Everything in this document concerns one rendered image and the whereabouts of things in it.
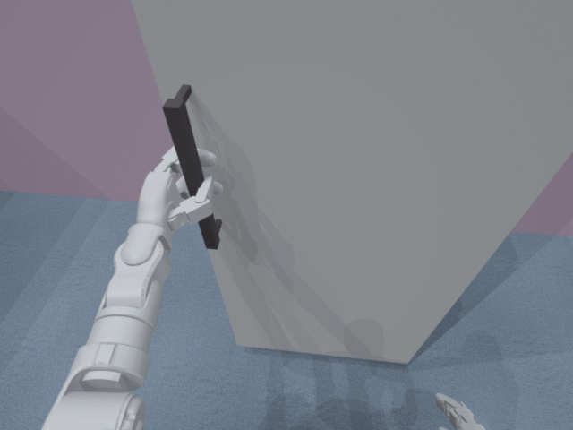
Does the fridge door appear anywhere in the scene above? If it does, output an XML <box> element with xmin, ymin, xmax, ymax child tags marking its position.
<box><xmin>131</xmin><ymin>0</ymin><xmax>573</xmax><ymax>364</ymax></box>

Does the robot left forearm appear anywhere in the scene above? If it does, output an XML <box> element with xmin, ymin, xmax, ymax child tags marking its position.
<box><xmin>41</xmin><ymin>223</ymin><xmax>173</xmax><ymax>430</ymax></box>

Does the robot left hand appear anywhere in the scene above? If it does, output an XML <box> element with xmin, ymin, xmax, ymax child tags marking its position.
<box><xmin>136</xmin><ymin>145</ymin><xmax>224</xmax><ymax>239</ymax></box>

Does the robot right hand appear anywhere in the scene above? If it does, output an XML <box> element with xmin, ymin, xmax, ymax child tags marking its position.
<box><xmin>435</xmin><ymin>393</ymin><xmax>485</xmax><ymax>430</ymax></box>

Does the left robot upper arm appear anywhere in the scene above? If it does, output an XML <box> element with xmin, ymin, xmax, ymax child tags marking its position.
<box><xmin>46</xmin><ymin>391</ymin><xmax>145</xmax><ymax>430</ymax></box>

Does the handle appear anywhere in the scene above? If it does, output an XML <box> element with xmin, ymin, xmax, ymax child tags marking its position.
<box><xmin>162</xmin><ymin>84</ymin><xmax>222</xmax><ymax>250</ymax></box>

